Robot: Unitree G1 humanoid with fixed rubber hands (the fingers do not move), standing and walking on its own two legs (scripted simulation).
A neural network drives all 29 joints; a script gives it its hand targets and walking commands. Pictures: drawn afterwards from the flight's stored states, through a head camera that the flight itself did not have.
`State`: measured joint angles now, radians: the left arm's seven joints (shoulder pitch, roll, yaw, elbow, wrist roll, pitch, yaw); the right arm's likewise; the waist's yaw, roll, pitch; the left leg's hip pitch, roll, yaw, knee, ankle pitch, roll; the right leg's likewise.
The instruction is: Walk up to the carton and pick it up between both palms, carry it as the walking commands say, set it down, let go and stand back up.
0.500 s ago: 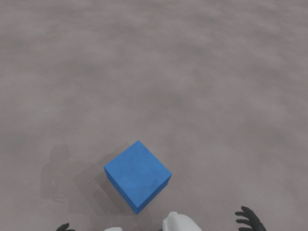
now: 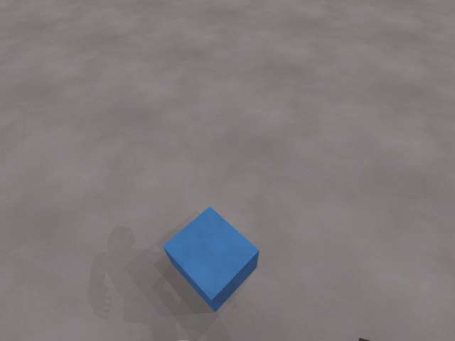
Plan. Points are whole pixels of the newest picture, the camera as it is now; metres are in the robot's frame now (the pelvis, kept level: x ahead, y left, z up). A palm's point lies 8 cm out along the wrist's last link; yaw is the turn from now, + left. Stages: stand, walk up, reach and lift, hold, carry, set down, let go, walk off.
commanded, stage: walk up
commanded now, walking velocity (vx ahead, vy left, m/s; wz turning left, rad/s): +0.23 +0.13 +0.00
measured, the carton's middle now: (212, 257) +0.52 +0.12 -0.69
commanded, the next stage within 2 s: none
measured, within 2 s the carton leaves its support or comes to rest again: neither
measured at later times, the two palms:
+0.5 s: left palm out of the picture +0.06 +0.34 -0.15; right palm (339, 337) +0.16 -0.18 -0.12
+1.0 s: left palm out of the picture +0.07 +0.32 -0.15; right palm out of the picture +0.09 -0.20 -0.13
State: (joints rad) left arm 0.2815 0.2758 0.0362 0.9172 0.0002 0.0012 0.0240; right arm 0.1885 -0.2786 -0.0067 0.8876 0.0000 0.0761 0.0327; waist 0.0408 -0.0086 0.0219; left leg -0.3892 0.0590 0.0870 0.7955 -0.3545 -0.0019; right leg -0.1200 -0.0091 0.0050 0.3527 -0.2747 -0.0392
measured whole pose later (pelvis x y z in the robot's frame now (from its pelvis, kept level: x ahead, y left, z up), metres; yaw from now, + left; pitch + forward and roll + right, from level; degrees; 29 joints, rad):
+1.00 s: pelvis +0.04 +0.06 -0.01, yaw -1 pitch -2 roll +0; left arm 0.27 0.25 0.03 1.01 0.00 0.02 0.02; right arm 0.23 -0.25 -0.01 0.95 0.00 0.03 -0.01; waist 0.00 -0.04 0.06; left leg -0.25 0.06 0.10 0.48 -0.20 -0.01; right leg -0.25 -0.02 -0.01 0.49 -0.21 0.01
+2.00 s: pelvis +0.03 +0.07 -0.01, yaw -1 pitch -1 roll +0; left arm 0.27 0.25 0.03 1.01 0.00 0.02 0.02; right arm 0.23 -0.25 -0.01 0.95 0.00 0.04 -0.01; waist 0.00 -0.03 0.07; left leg -0.29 0.06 0.10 0.49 -0.18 -0.01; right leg -0.28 -0.02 -0.01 0.48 -0.19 0.01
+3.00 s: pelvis +0.03 +0.07 -0.01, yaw -2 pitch -1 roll +0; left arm 0.27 0.25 0.03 1.01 0.00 0.02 0.02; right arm 0.23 -0.25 -0.01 0.95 0.00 0.04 -0.01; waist 0.00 -0.03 0.07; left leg -0.29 0.06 0.10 0.49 -0.18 0.00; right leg -0.28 -0.02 -0.01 0.47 -0.18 0.01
